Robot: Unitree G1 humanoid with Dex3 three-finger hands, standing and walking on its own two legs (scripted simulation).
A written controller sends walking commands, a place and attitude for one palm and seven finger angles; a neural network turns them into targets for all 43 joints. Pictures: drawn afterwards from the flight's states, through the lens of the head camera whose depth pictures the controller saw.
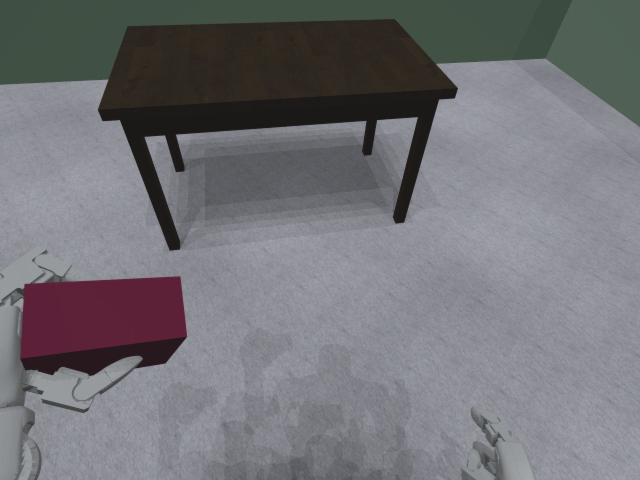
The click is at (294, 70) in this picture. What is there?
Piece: table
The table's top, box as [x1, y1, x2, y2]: [98, 19, 457, 120]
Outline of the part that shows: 457,88 394,19 127,26 101,99 98,111 102,120 453,98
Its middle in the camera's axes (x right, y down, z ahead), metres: -0.16 -0.65 +1.41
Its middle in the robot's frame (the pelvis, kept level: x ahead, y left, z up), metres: +1.47 +0.24 -0.13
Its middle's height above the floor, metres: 0.64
